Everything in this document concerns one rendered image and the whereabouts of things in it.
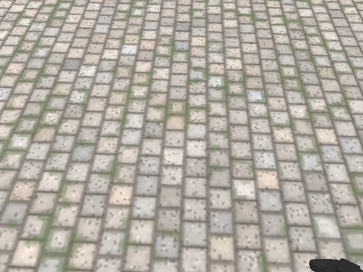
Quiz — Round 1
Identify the right robot hand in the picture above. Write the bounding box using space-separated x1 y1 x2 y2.
309 258 363 272

